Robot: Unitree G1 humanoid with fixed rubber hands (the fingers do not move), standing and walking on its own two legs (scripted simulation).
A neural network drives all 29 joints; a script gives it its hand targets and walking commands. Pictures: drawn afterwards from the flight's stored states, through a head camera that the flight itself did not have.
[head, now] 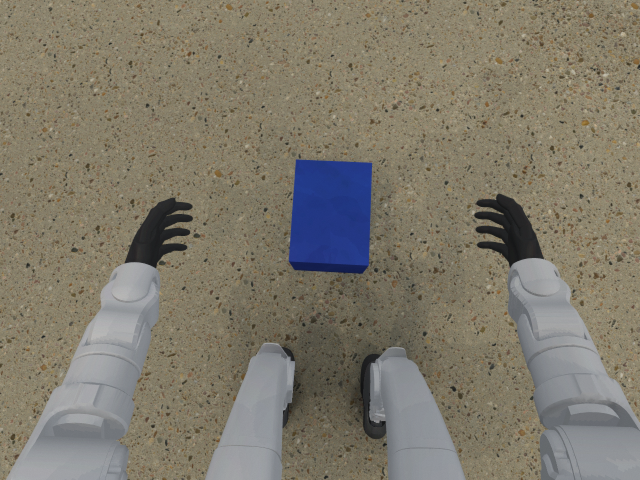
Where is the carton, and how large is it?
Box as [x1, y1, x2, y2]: [289, 159, 371, 273]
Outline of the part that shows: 296,159 289,262 294,269 361,273 368,265 371,163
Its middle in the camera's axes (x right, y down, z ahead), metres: +0.03 -0.07 +1.01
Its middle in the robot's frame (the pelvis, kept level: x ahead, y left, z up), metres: +0.54 +0.00 -0.61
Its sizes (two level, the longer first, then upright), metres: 0.255 0.188 0.171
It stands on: the floor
